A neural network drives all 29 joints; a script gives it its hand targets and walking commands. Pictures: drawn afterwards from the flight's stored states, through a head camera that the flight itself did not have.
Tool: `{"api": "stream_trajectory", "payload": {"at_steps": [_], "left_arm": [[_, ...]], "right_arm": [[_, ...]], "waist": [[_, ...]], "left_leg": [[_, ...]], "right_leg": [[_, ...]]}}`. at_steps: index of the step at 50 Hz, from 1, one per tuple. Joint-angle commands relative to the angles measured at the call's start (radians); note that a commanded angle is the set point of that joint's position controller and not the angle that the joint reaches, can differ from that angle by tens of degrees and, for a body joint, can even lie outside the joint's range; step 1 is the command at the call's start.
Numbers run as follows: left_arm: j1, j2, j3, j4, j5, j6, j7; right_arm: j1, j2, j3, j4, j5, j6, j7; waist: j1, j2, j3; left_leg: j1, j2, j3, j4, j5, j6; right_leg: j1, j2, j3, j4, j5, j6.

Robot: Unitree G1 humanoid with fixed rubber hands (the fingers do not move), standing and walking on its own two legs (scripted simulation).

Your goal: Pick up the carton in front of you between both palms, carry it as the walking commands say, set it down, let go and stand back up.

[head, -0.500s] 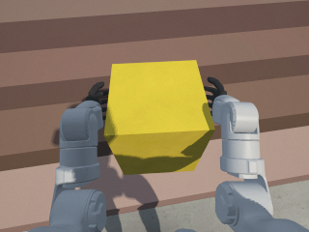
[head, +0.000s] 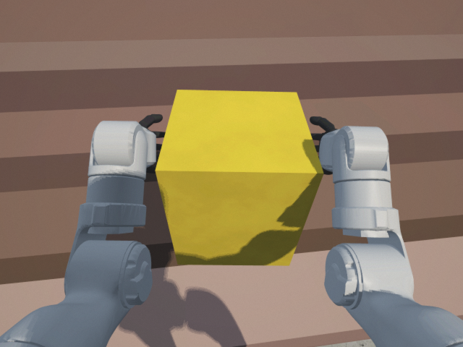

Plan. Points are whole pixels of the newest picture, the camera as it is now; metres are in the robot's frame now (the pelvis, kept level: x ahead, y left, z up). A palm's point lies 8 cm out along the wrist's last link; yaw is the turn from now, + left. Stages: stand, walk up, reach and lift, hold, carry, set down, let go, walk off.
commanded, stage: carry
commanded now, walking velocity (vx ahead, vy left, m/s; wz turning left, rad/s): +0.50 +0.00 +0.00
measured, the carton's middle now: (235, 181) +0.36 +0.00 +0.11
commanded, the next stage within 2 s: none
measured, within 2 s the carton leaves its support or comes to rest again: neither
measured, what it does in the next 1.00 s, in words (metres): climbs: right foot, then left foot 0.18 m higher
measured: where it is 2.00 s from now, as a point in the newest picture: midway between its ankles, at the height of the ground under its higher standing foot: (180, 136)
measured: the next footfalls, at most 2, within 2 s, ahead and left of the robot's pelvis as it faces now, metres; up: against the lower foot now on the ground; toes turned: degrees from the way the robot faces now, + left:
right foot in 0.24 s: +0.08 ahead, -0.09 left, +0.00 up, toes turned -2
left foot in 0.72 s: +0.40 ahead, +0.21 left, +0.18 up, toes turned +4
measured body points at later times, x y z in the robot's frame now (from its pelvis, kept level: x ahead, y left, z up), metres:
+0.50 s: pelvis +0.08 +0.02 +0.02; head +0.12 +0.01 +0.47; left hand +0.47 +0.19 +0.19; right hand +0.50 -0.12 +0.19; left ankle +0.06 +0.12 -0.50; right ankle +0.04 -0.08 -0.72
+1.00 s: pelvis +0.32 +0.15 +0.18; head +0.39 +0.14 +0.62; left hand +0.74 +0.26 +0.32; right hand +0.71 -0.05 +0.32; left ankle +0.36 +0.21 -0.54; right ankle +0.34 +0.05 -0.37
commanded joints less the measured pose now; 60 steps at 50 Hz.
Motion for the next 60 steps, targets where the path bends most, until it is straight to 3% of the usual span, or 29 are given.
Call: {"api": "stream_trajectory", "payload": {"at_steps": [1, 3, 5, 8, 10, 12, 13, 14, 15, 18, 21, 27, 30, 31, 32, 33, 34, 35, 36, 37, 38, 39, 41, 42, 49, 53, 55, 58, 60], "left_arm": [[-0.831, -1.125, -0.457, -0.171, -0.448, -0.044, -0.22], [-0.83, -1.121, -0.458, -0.196, -0.447, -0.04, -0.211], [-0.858, -1.126, -0.474, -0.239, -0.455, -0.033, -0.207], [-0.861, -1.118, -0.484, -0.259, -0.444, -0.023, -0.203], [-0.825, -1.104, -0.468, -0.254, -0.425, -0.018, -0.196], [-0.774, -1.093, -0.466, -0.246, -0.404, -0.014, -0.188], [-0.729, -1.089, -0.465, -0.235, -0.394, -0.013, -0.189], [-0.711, -1.058, -0.454, -0.233, -0.373, -0.023, -0.19], [-0.734, -1.069, -0.458, -0.245, -0.368, -0.024, -0.194], [-0.86, -1.108, -0.526, -0.35, -0.436, -0.021, -0.216], [-0.862, -1.099, -0.544, -0.378, -0.466, -0.012, -0.226], [-0.863, -1.11, -0.547, -0.3, -0.485, -0.017, -0.253], [-0.899, -1.139, -0.548, -0.27, -0.505, -0.033, -0.271], [-0.903, -1.146, -0.545, -0.272, -0.51, -0.039, -0.274], [-0.917, -1.157, -0.547, -0.276, -0.511, -0.039, -0.276], [-0.948, -1.17, -0.538, -0.296, -0.507, -0.039, -0.275], [-0.911, -1.16, -0.526, -0.29, -0.503, -0.033, -0.271], [-0.916, -1.14, -0.522, -0.315, -0.484, -0.034, -0.268], [-0.908, -1.121, -0.518, -0.337, -0.47, -0.034, -0.26], [-0.862, -1.092, -0.512, -0.332, -0.427, -0.038, -0.247], [-0.784, -1.071, -0.49, -0.335, -0.388, -0.045, -0.236], [-0.746, -1.011, -0.448, -0.312, -0.327, -0.047, -0.213], [-0.72, -0.992, -0.421, -0.323, -0.277, -0.045, -0.195], [-0.729, -0.99, -0.421, -0.343, -0.272, -0.047, -0.191], [-0.694, -0.991, -0.505, -0.332, -0.27, -0.036, -0.195], [-0.676, -0.946, -0.506, -0.23, -0.277, -0.003, -0.194], [-0.719, -0.905, -0.476, -0.173, -0.265, 0.016, -0.18], [-0.813, -0.857, -0.426, -0.138, -0.279, 0.054, -0.154], [-0.883, -0.88, -0.415, -0.117, -0.306, 0.08, -0.14]], "right_arm": [[-0.82, 1.102, 0.46, -0.154, 0.432, -0.025, 0.208], [-0.815, 1.107, 0.465, -0.163, 0.435, -0.018, 0.204], [-0.811, 1.107, 0.476, -0.176, 0.437, -0.019, 0.205], [-0.777, 1.092, 0.482, -0.208, 0.437, -0.017, 0.202], [-0.837, 1.109, 0.523, -0.275, 0.462, -0.008, 0.206], [-0.842, 1.134, 0.539, -0.278, 0.487, -0.007, 0.213], [-0.835, 1.134, 0.544, -0.276, 0.48, -0.009, 0.215], [-0.834, 1.143, 0.545, -0.283, 0.473, -0.002, 0.222], [-0.85, 1.147, 0.548, -0.276, 0.465, -0.001, 0.224], [-0.827, 1.117, 0.536, -0.272, 0.433, -0.01, 0.209], [-0.755, 1.072, 0.515, -0.248, 0.386, -0.004, 0.189], [-0.689, 1.038, 0.493, -0.151, 0.313, 0.001, 0.188], [-0.687, 1.036, 0.479, -0.118, 0.294, -0.012, 0.191], [-0.704, 1.036, 0.478, -0.126, 0.297, -0.016, 0.189], [-0.713, 1.034, 0.484, -0.139, 0.302, -0.022, 0.186], [-0.728, 1.035, 0.497, -0.16, 0.32, -0.026, 0.184], [-0.749, 1.057, 0.507, -0.173, 0.339, -0.026, 0.179], [-0.756, 1.087, 0.522, -0.207, 0.367, -0.027, 0.176], [-0.79, 1.105, 0.548, -0.254, 0.4, -0.032, 0.179], [-0.799, 1.127, 0.578, -0.291, 0.445, -0.038, 0.189], [-0.818, 1.117, 0.613, -0.32, 0.468, -0.061, 0.201], [-0.859, 1.178, 0.641, -0.348, 0.53, -0.051, 0.219], [-0.975, 1.212, 0.674, -0.446, 0.599, -0.07, 0.246], [-0.998, 1.224, 0.677, -0.467, 0.61, -0.076, 0.252], [-0.851, 1.165, 0.651, -0.4, 0.547, -0.046, 0.251], [-0.808, 1.07, 0.578, -0.279, 0.493, 0.002, 0.263], [-0.841, 1.032, 0.548, -0.219, 0.492, 0.022, 0.274], [-0.901, 0.976, 0.472, -0.175, 0.483, 0.054, 0.273], [-0.904, 0.919, 0.397, -0.135, 0.469, 0.077, 0.264]], "waist": [[0.008, -0.08, -0.341], [-0.013, -0.111, -0.357], [-0.047, 0.002, -0.379], [-0.096, 0.215, -0.319], [-0.067, 0.106, -0.315], [0.027, 0.132, -0.421], [0.092, 0.062, -0.468], [0.081, -0.218, -0.466], [0.07, -0.31, -0.462], [0.051, -0.087, -0.383], [0.074, -0.16, -0.387], [0.132, -0.098, -0.217], [0.069, -0.108, -0.095], [0.026, -0.121, -0.099], [0.009, -0.083, -0.104], [-0.026, -0.109, -0.134], [-0.087, -0.262, -0.26], [-0.218, -0.344, -0.428], [-0.317, -0.258, -0.533], [-0.292, -0.063, -0.528], [-0.213, 0.415, -0.656], [-0.156, 0.244, -0.748], [-0.083, 0.088, -0.586], [-0.073, 0.143, -0.534], [-0.122, -0.044, -0.393], [-0.177, 0.089, -0.374], [-0.175, 0.036, -0.267], [-0.086, 0.039, -0.072], [-0.073, 0.123, -0.019]], "left_leg": [[-0.017, 0.015, 0.002, 0.043, 0.337, 0.046], [0.0, -0.028, 0.025, -0.055, 0.129, 0.049], [0.186, 0.004, -0.055, -0.132, 0.331, 0.079], [0.514, 0.222, -0.335, -0.197, 0.995, 0.213], [0.456, 0.225, -0.255, -0.166, 1.017, 0.197], [0.236, 0.144, -0.067, -0.021, 1.16, 0.121], [0.061, 0.099, -0.028, 0.141, 0.901, 0.077], [-0.214, -0.013, 0.055, 0.351, 0.439, 0.006], [-0.357, -0.077, 0.005, 0.499, -0.01, 0.003], [-0.539, -0.026, -0.058, 0.7, 0.01, 0.02], [-0.689, -0.038, -0.018, 0.96, -0.03, 0.047], [-1.263, 0.022, -0.129, 1.503, -0.285, 0.086], [-1.191, 0.067, -0.073, 1.35, -0.284, 0.072], [-1.031, 0.11, -0.113, 1.205, -0.242, 0.079], [-0.769, 0.093, 0.023, 0.909, -0.185, 0.075], [-0.371, 0.036, 0.12, 0.674, -0.099, 0.087], [-0.108, -0.07, 0.196, 0.698, 0.024, 0.121], [0.038, -0.126, 0.205, 0.657, 0.056, 0.125], [0.148, -0.183, 0.141, 0.364, 0.084, 0.115], [0.252, -0.133, -0.192, -0.005, 0.087, 0.118], [0.333, 0.204, -0.926, -0.308, 0.385, 0.298], [0.364, 0.236, -0.982, -0.246, 0.282, 0.321], [0.254, 0.2, -0.78, -0.119, 0.294, 0.271], [0.239, 0.197, -0.721, -0.109, 0.3, 0.271], [0.526, 0.217, -0.444, -0.243, 0.561, 0.273], [0.781, 0.261, -0.448, -0.268, 0.627, 0.312], [0.786, 0.282, -0.454, -0.32, 0.497, 0.292], [0.42, 0.162, -0.297, -0.456, 0.226, 0.182], [0.163, 0.151, -0.202, -0.666, 0.482, 0.208]], "right_leg": [[0.244, -0.145, 0.214, -0.114, 0.47, -0.129], [0.265, -0.176, 0.206, -0.093, 0.677, -0.14], [0.156, -0.104, 0.062, 0.092, 0.851, -0.059], [-0.34, 0.023, -0.014, 0.203, -0.08, 0.007], [-0.228, 0.011, -0.004, -0.023, -0.13, -0.016], [0.213, 0.047, -0.037, -0.221, 0.175, -0.055], [0.452, -0.004, 0.053, -0.284, 0.302, -0.084], [0.614, -0.243, 0.41, -0.292, 0.765, -0.182], [0.664, -0.336, 0.506, -0.277, 0.975, -0.282], [0.62, -0.317, 0.389, -0.26, 0.808, -0.242], [0.646, -0.314, 0.381, -0.285, 0.637, -0.246], [0.776, -0.414, 0.467, -0.352, 0.348, -0.245], [0.541, -0.324, 0.313, -0.461, 0.155, -0.154], [0.415, -0.313, 0.291, -0.535, 0.229, -0.127], [0.247, -0.271, 0.138, -0.65, 0.299, -0.119], [-0.007, -0.211, 0.025, -0.646, 0.708, -0.114], [-0.004, -0.219, -0.034, -0.486, 1.421, -0.132], [0.125, -0.243, -0.059, -0.215, 1.84, -0.11], [0.191, -0.202, -0.044, 0.142, 1.827, -0.073], [0.039, -0.096, 0.042, 0.43, 0.985, -0.023], [-0.172, 0.147, 0.186, 0.91, 0.171, 0.039], [-0.186, 0.157, 0.394, 1.094, 0.16, -0.003], [-0.29, 0.066, 0.266, 1.078, 0.198, -0.046], [-0.37, 0.032, 0.248, 1.098, 0.208, -0.065], [-0.721, -0.031, 0.104, 0.881, 0.038, -0.063], [-1.114, -0.03, 0.019, 1.33, -0.033, -0.089], [-1.298, -0.056, 0.025, 1.55, -0.131, -0.098], [-1.146, -0.089, -0.039, 1.284, -0.053, -0.068], [-0.836, -0.097, -0.139, 0.987, -0.031, -0.069]]}}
